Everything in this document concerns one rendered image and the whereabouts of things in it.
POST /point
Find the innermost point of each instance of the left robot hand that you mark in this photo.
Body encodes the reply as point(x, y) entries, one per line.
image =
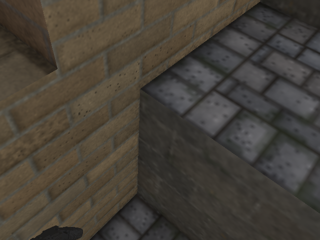
point(60, 233)

